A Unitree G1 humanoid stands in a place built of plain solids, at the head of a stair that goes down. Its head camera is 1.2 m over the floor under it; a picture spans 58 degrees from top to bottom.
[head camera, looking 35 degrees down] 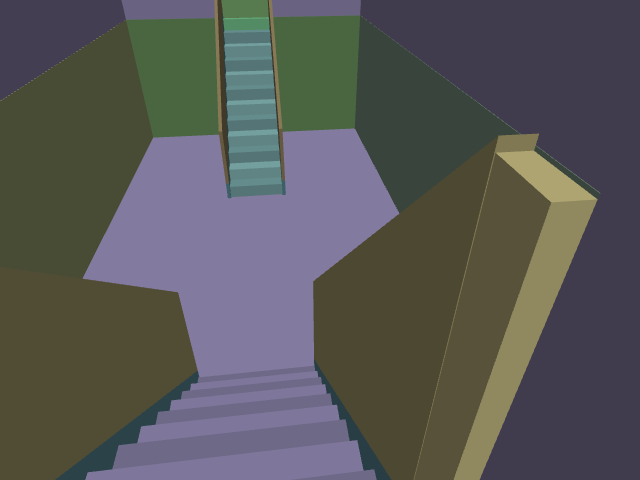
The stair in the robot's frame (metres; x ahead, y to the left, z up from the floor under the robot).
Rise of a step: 0.22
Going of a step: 0.23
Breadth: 1.03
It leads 7 degrees to the left of straight ahead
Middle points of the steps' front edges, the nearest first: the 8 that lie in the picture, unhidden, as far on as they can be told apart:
0.89 0.36 -0.43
1.12 0.39 -0.65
1.34 0.42 -0.87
1.57 0.44 -1.08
1.80 0.47 -1.30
2.02 0.50 -1.52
2.25 0.53 -1.73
2.47 0.56 -1.95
